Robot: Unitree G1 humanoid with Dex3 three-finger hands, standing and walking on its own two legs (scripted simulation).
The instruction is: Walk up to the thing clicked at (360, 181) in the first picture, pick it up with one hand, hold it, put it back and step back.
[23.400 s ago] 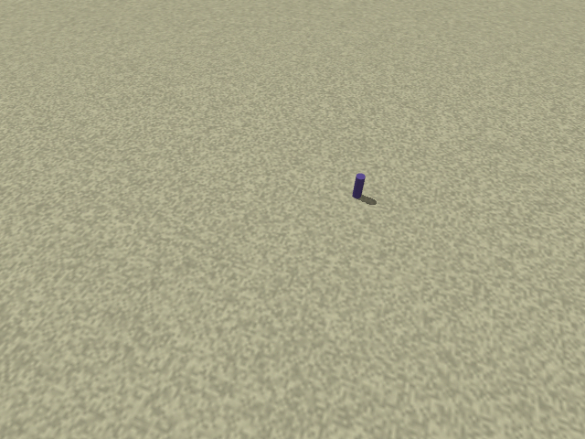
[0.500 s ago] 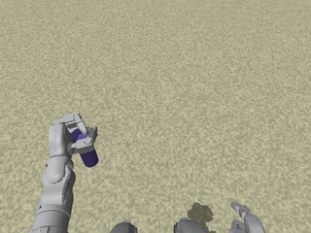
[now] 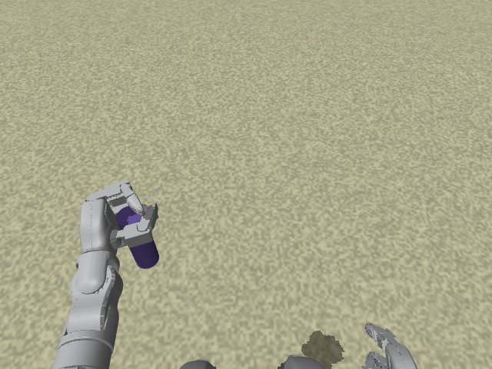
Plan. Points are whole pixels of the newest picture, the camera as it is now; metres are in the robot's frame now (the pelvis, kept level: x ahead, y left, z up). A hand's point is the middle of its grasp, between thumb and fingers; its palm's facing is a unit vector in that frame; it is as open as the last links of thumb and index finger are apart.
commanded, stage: hold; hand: left
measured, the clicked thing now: (139, 238) +0.33 +0.19 +0.00
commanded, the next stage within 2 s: none
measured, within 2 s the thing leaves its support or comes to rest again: neither
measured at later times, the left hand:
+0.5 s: hand (140, 225) +0.32 +0.17 +0.06, palm faces +0.14 -0.99 -0.02, open 4.1 cm
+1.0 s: hand (142, 218) +0.33 +0.16 +0.07, palm faces +0.16 -0.99 -0.02, open 4.2 cm
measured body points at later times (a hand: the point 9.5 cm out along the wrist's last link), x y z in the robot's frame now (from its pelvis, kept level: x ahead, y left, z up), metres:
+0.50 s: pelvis -0.01 +0.00 +0.00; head +0.02 +0.00 +0.45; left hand +0.31 +0.22 +0.06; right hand +0.12 -0.24 -0.11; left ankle +0.00 +0.11 -0.70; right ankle +0.01 -0.12 -0.70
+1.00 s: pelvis -0.01 -0.01 +0.00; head +0.02 +0.00 +0.45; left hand +0.31 +0.22 +0.07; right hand +0.12 -0.25 -0.10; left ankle +0.00 +0.11 -0.70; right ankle +0.01 -0.12 -0.70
